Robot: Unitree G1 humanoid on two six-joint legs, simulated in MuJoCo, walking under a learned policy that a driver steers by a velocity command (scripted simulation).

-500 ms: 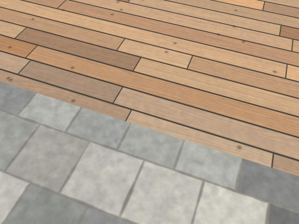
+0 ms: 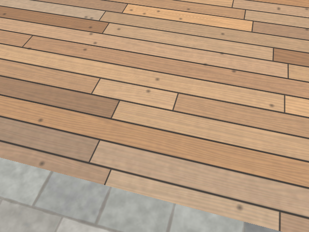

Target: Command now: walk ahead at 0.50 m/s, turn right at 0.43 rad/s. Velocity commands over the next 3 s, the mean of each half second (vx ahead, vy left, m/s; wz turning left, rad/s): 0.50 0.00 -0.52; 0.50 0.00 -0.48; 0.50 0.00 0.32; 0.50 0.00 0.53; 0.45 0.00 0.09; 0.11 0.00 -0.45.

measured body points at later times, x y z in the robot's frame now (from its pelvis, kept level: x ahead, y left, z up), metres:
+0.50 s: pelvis +0.28 +0.03 +0.00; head +0.31 +0.03 +0.45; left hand +0.39 +0.30 -0.13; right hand +0.38 -0.27 -0.09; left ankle +0.36 +0.11 -0.73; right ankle +0.14 -0.05 -0.65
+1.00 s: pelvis +0.50 -0.11 -0.01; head +0.52 -0.14 +0.44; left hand +0.78 -0.01 -0.10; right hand +0.36 -0.34 -0.15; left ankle +0.43 +0.08 -0.64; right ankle +0.51 -0.20 -0.73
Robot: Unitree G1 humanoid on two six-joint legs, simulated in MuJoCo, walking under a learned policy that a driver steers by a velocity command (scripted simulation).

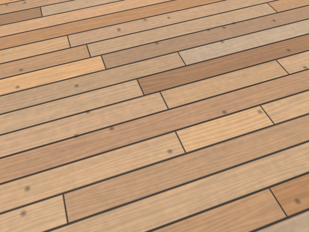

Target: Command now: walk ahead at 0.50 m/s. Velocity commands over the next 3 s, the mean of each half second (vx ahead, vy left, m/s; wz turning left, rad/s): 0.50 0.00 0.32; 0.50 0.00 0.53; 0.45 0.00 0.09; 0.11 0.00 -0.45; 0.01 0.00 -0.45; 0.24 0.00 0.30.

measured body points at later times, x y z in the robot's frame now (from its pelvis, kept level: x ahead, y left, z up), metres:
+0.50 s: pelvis +0.27 +0.04 -0.01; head +0.30 +0.06 +0.44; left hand +0.19 +0.29 -0.15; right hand +0.49 -0.16 -0.12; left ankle +0.34 +0.11 -0.73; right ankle +0.08 -0.07 -0.68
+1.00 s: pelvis +0.54 +0.10 -0.01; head +0.57 +0.11 +0.44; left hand +0.61 +0.41 -0.09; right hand +0.68 -0.16 -0.13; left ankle +0.35 +0.11 -0.71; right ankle +0.69 +0.06 -0.73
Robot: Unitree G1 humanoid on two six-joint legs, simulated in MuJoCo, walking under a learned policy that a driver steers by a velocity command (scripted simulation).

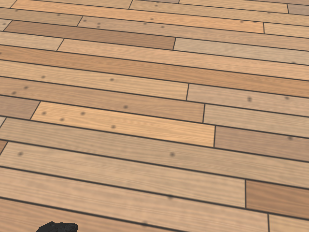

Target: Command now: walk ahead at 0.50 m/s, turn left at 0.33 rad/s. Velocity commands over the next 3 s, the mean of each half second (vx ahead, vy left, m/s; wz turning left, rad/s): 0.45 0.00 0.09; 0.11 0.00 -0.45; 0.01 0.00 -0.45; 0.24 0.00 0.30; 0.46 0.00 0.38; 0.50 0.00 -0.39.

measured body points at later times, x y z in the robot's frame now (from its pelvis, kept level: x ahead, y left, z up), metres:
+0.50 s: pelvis +0.24 +0.02 +0.01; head +0.28 +0.03 +0.45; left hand +0.19 +0.26 -0.14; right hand +0.47 -0.19 -0.08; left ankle +0.34 +0.11 -0.72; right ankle +0.11 -0.11 -0.70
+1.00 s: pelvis +0.29 +0.00 +0.01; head +0.31 -0.03 +0.45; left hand +0.49 +0.22 -0.09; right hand +0.30 -0.29 -0.13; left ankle +0.33 +0.11 -0.70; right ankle +0.29 -0.09 -0.72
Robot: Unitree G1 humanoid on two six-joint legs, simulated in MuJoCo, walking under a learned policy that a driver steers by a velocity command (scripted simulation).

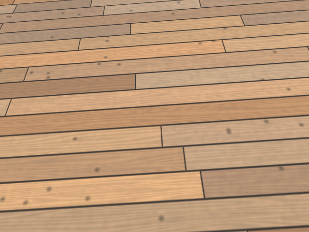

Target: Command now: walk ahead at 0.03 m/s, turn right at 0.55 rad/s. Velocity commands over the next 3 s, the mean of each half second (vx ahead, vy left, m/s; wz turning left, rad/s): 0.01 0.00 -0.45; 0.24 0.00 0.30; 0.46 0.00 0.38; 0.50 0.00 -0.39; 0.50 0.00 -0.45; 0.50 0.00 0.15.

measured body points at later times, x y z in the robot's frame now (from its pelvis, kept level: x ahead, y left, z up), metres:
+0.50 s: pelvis -0.01 +0.02 +0.01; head +0.02 +0.04 +0.46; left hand +0.16 +0.26 -0.12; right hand +0.05 -0.26 -0.10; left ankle +0.02 +0.12 -0.73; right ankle +0.00 -0.08 -0.71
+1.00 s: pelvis +0.06 +0.02 +0.02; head +0.08 +0.01 +0.46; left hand +0.06 +0.30 -0.11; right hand +0.19 -0.25 -0.11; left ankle +0.14 +0.15 -0.66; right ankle -0.05 -0.08 -0.73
